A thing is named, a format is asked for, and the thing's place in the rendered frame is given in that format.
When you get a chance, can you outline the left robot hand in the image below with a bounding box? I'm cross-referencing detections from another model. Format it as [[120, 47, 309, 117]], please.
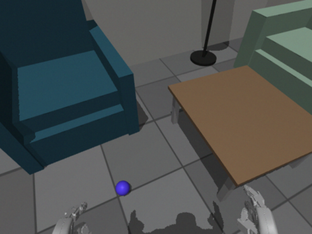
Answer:
[[52, 202, 92, 234]]

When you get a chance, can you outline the floor lamp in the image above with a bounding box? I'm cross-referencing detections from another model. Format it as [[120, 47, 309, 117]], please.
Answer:
[[190, 0, 216, 66]]

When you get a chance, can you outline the coffee table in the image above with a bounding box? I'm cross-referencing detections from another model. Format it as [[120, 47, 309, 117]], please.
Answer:
[[168, 65, 312, 202]]

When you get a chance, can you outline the armchair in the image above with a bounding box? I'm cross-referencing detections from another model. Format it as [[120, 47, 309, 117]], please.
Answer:
[[0, 0, 139, 175]]

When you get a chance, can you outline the ball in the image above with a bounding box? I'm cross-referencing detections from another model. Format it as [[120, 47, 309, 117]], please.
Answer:
[[116, 180, 130, 195]]

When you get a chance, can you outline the right robot hand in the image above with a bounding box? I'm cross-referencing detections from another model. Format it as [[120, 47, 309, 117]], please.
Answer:
[[237, 185, 278, 234]]

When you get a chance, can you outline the sofa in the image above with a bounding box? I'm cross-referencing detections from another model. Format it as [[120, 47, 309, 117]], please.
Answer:
[[233, 0, 312, 115]]

